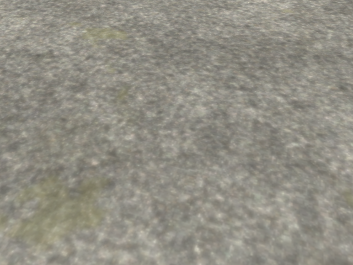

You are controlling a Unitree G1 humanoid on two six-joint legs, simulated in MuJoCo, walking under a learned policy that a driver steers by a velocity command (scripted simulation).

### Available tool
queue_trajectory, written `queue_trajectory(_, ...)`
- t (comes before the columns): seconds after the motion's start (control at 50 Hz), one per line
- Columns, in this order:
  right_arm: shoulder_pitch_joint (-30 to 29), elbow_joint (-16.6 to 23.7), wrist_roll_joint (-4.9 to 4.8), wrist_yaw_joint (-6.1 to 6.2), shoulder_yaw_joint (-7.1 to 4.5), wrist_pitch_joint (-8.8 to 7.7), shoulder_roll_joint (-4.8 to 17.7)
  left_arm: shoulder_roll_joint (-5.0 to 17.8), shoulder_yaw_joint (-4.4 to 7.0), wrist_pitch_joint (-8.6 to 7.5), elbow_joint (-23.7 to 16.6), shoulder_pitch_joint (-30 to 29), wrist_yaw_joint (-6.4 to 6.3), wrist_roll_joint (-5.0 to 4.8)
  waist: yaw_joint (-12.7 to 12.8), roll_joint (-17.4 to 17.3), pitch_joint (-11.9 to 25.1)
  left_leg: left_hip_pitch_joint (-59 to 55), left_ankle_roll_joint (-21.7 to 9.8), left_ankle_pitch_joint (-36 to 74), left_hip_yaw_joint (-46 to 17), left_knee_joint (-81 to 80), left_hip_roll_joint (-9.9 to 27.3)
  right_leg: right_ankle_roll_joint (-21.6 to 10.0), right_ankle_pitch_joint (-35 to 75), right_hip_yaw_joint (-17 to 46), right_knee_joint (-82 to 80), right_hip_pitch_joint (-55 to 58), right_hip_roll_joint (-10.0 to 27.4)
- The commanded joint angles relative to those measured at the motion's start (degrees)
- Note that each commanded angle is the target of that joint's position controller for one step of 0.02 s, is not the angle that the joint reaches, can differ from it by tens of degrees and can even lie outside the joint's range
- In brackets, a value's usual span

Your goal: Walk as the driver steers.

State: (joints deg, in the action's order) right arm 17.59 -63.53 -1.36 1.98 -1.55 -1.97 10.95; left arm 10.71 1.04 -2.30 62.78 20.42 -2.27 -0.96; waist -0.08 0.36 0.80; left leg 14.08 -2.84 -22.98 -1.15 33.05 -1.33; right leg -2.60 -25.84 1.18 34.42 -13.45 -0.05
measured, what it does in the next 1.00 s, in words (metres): walks ahead: left foot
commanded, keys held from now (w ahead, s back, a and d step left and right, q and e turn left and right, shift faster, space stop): w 1.00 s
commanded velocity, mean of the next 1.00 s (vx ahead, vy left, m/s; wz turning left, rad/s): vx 0.44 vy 0.00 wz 0.00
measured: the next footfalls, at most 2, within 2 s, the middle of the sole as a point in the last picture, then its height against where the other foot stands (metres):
left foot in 0.52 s outside the picture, level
right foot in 1.06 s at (221, 220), level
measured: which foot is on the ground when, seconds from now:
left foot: down 0.00-0.12, up 0.14-0.50, down 0.52-1.00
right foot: down 0.00-0.52, up 0.54-1.00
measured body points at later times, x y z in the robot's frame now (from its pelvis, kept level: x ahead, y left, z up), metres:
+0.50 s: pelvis +0.21 -0.01 -0.01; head +0.25 -0.01 +0.43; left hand +0.07 +0.23 -0.14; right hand +0.46 -0.21 -0.10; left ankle +0.38 +0.10 -0.72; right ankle -0.01 -0.12 -0.73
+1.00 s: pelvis +0.49 -0.01 +0.01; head +0.52 -0.02 +0.45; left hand +0.70 +0.21 -0.09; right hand +0.45 -0.28 -0.14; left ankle +0.38 +0.10 -0.73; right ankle +0.67 -0.16 -0.70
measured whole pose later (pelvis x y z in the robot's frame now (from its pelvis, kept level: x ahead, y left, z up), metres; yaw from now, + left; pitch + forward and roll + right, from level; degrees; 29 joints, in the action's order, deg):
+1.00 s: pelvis +0.49 -0.01 +0.01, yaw -1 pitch +2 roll +3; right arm 22.0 -58.6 -1.0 0.1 -2.5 -4.9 14.3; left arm 13.4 2.4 -5.2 48.1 2.4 1.0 -1.1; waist -4.9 1.9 -0.4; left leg -2.0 -1.5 -16.7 2.6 12.5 -3.2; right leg -1.1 1.8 0.6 32.2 -35.2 5.6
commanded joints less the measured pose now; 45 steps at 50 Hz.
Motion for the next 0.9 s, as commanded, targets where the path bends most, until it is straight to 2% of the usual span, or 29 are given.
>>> queue_trajectory(0.02,6.49,0.67,-0.53,-0.57,-2.02,-1.94,9.09,2.07,0.35,-2.71,-3.95,-1.85,1.02,-0.39,-1.94,-8.35,-7.94,-2.22,-9.61,-22.56,-21.37,-17.81,13.2,-1.87,-2.47,-2.19,2.53,-13.82,-0.88)
queue_trajectory(0.04,6.32,1.04,-0.48,-0.66,-2.27,-2.09,9.89,1.73,0.29,-3.21,-4.37,-2.04,1.31,-0.58,-1.42,-9.83,-7.95,-1.49,-11.18,-22.68,-25.82,-20.29,15.95,-2.33,0.17,-2.86,4.65,-12.89,-0.92)
queue_trajectory(0.06,4.85,1.91,-0.4,-0.69,-2.28,-2.18,9.91,2.08,0.4,-3.59,-4.45,-1.82,1.51,-0.61,-0.46,-9.15,-8.56,1.44,-11.38,-21.25,-26.65,-20.92,16.52,-3.25,0.65,-2.55,4.13,-10.06,-0.57)
queue_trajectory(0.1,-3.2,5.19,-0.83,-0.9,-2.1,-2.23,9.84,1.91,0.61,-4.05,-1.91,6.17,1.66,-0.74,4.98,-7.74,-9.34,11.3,-8.24,-14.25,-19.0,-16.17,12.32,-5.02,1.89,-1.37,-6.42,3.77,-0.09)
queue_trajectory(0.12,-8.93,7.64,-1.12,-1.01,-1.53,-2.61,7.64,5.19,1.69,-4.22,0.63,13.98,1.53,-0.64,8.52,-1.18,-9.02,19.73,-4.4,-5.29,-9.47,-5.49,6.57,-6.42,1.45,6.63,-12.34,13.3,3.98)
queue_trajectory(0.14,-10.83,10.15,-0.83,-1.22,-0.74,-4.03,4.0,12.91,3.97,-4.49,2.96,22.36,1.82,-0.94,10.0,15.77,-6.54,30.6,0.14,1.61,3.14,16.06,-1.79,-11.17,3.93,26.15,-20.71,24.81,14.81)
queue_trajectory(0.16,-10.3,10.33,-0.34,-1.34,-1.05,-5.21,5.79,11.98,3.49,-4.76,2.28,22.54,2.24,0.18,8.77,14.79,-5.96,38.53,0.26,-6.59,0.05,28.31,-1.11,-13.87,12.19,36.71,-21.77,28.0,21.5)
queue_trajectory(0.18,-8.78,9.7,-0.63,-1.99,-1.27,-5.8,6.52,8.51,2.5,-4.96,0.98,18.78,2.27,0.93,5.96,7.78,-6.84,41.45,-0.9,-4.5,-2.63,35.81,1.76,-12.99,18.26,32.42,-20.05,28.07,21.12)
queue_trajectory(0.22,-8.91,9.87,-0.95,-2.74,-1.39,-6.19,6.22,7.07,1.71,-4.53,-0.79,14.0,2.82,0.71,3.52,3.03,-6.94,44.75,-1.94,2.82,-1.42,38.33,4.85,-10.73,27.23,22.33,-20.84,27.72,18.35)
queue_trajectory(0.24,-10.41,10.47,-0.61,-2.88,-1.73,-6.08,6.46,5.4,1.03,-3.91,-0.95,13.26,2.81,0.65,3.08,2.76,-7.06,44.0,-1.93,5.22,-0.62,36.52,6.34,-9.09,31.79,17.47,-21.77,26.43,16.72)
queue_trajectory(0.28,-12.0,11.5,-0.39,-3.55,-1.38,-5.47,4.44,3.62,0.27,-2.79,-1.25,13.59,2.33,1.01,2.7,4.14,-6.8,40.02,-0.89,9.07,1.93,31.91,6.75,-7.48,34.6,11.13,-23.93,22.21,13.3)
queue_trajectory(0.34,-20.59,15.28,0.13,-4.01,0.13,-4.75,1.66,6.29,0.31,-2.56,-3.72,10.2,1.04,1.41,3.11,3.72,-9.49,27.24,1.13,20.21,5.39,13.15,4.25,-6.73,32.07,4.04,-28.35,8.09,8.72)
queue_trajectory(0.36,-23.23,16.44,0.1,-4.05,0.4,-4.59,1.53,7.9,0.65,-2.76,-3.81,11.1,0.72,1.26,3.64,4.44,-9.66,22.71,1.39,22.8,6.34,8.31,3.06,-7.0,31.33,3.66,-30.28,5.55,8.86)
queue_trajectory(0.4,-25.51,18.16,-0.41,-4.15,0.21,-4.25,3.56,9.92,1.41,-3.26,-3.19,12.64,0.51,0.4,3.2,6.08,-10.23,19.26,0.67,24.74,5.67,3.05,2.38,-7.16,31.59,3.82,-31.68,7.1,10.87)
queue_trajectory(0.44,-26.34,19.41,-0.62,-4.33,-0.32,-4.31,5.86,9.94,1.83,-3.37,-2.91,12.6,0.6,-0.11,2.05,5.93,-9.86,18.45,-1.06,24.9,4.85,-1.48,1.87,-6.14,38.81,3.13,-29.09,12.82,12.46)
queue_trajectory(0.48,-21.93,19.01,-0.46,-4.32,-1.68,-4.53,8.71,11.01,2.44,-2.81,-3.11,11.72,0.7,0.43,-1.27,7.74,-4.41,11.56,-2.97,22.54,5.63,-2.09,-0.54,-4.52,59.01,2.12,-20.65,18.72,13.5)
queue_trajectory(0.5,-14.43,16.9,-0.66,-4.05,-2.84,-4.4,10.62,11.15,2.6,-2.11,-3.42,10.8,0.76,0.96,-5.05,8.9,0.65,3.14,-4.32,20.92,6.45,-1.3,-2.17,-3.57,68.44,0.87,-11.66,19.42,12.81)
queue_trajectory(0.52,-4.95,14.05,-0.86,-3.61,-4.04,-4.03,12.74,11.02,2.46,-1.68,-4.22,9.54,0.96,1.29,-9.49,8.84,5.88,-9.83,-6.02,21.65,5.34,-1.83,-1.2,-2.06,68.71,-0.13,0.19,14.18,10.91)
queue_trajectory(0.54,5.26,12.0,0.09,-2.95,-5.11,-3.52,17.08,8.51,1.49,-1.78,-5.93,9.5,1.28,2.37,-11.76,1.16,14.05,-28.21,-9.69,18.13,-9.39,-0.25,11.05,-0.86,47.22,-1.29,19.0,-0.41,7.08)
queue_trajectory(0.56,7.9,10.66,1.15,-3.72,-4.95,-3.55,18.11,-1.32,-0.87,-2.94,-5.3,18.15,2.27,1.26,-5.87,-15.9,24.42,-42.75,-19.68,3.56,-39.69,-9.95,24.93,1.7,-4.19,3.18,39.51,-18.79,-4.22)
queue_trajectory(0.58,5.01,10.55,0.76,-3.85,-3.64,-3.7,12.8,4.95,0.59,-4.62,-5.66,12.36,2.56,-0.51,-7.55,-10.85,18.17,-36.75,-16.51,-0.7,-42.78,-16.62,21.89,-0.1,-5.23,8.76,46.21,-24.37,-1.76)
queue_trajectory(0.6,-1.15,11.39,0.43,-3.75,-2.97,-4.04,10.64,8.27,1.59,-5.41,-8.32,5.45,2.55,-2.05,-5.72,-8.34,7.87,-26.71,-13.91,2.9,-32.74,-17.96,20.39,-1.0,-0.25,6.23,46.37,-27.82,1.08)
queue_trajectory(0.62,-6.54,12.55,0.65,-3.96,-2.47,-4.54,9.5,8.84,1.75,-5.71,-9.25,1.97,2.01,-1.79,-3.43,-1.5,3.72,-16.4,-12.6,10.84,-25.48,-19.68,18.75,-1.21,5.43,5.02,43.64,-24.71,4.3)
queue_trajectory(0.64,-8.96,12.74,1.4,-4.3,-2.1,-4.94,8.13,8.82,2.44,-5.34,-9.35,0.79,1.51,-0.98,-1.38,0.13,1.43,-8.93,-11.77,16.21,-19.85,-21.08,16.64,-1.17,8.27,4.24,40.97,-21.56,6.17)
queue_trajectory(0.66,-9.64,12.21,2.04,-4.45,-1.72,-5.17,7.06,7.47,2.54,-4.5,-9.28,2.67,1.4,-0.63,0.95,-1.67,1.39,-4.65,-11.36,17.02,-16.07,-22.81,14.84,-1.22,9.83,4.73,39.09,-17.8,7.85)
queue_trajectory(0.68,-9.36,11.58,1.85,-4.56,-1.56,-5.19,6.46,6.07,2.54,-3.72,-9.15,3.78,1.26,-0.58,1.89,-3.04,0.74,-2.26,-11.54,16.54,-13.97,-24.41,13.83,-1.05,9.97,4.41,37.02,-16.47,8.36)
queue_trajectory(0.72,-7.59,10.29,1.42,-4.1,-1.62,-5.35,7.47,5.68,2.75,-2.7,-10.11,2.25,0.98,-0.38,2.56,-3.87,-1.97,1.57,-12.05,16.37,-10.47,-26.99,13.09,-0.14,10.57,3.31,32.63,-17.69,9.33)
queue_trajectory(0.8,-2.89,9.1,1.46,-2.31,-2.24,-4.94,10.66,6.81,3.09,-2.69,-14.1,-8.44,0.98,0.73,0.35,-2.35,-4.5,-0.82,-11.9,18.23,-7.78,-28.77,12.92,2.32,22.48,2.28,19.13,-25.82,10.19)
queue_trajectory(0.9,3.07,7.78,0.47,-1.64,-2.42,-4.14,12.09,5.48,2.19,-3.36,-16.85,-19.18,2.29,0.14,-3.49,-2.54,-4.87,-5.14,-9.2,20.34,-3.01,-27.32,11.37,2.75,32.17,-1.2,2.11,-22.24,6.49)
Keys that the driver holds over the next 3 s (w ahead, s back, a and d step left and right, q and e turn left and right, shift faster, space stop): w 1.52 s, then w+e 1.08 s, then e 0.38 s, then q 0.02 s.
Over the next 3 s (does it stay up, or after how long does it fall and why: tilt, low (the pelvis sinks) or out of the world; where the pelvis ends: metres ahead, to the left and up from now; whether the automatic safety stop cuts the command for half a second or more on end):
stays up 1.49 -0.21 0.01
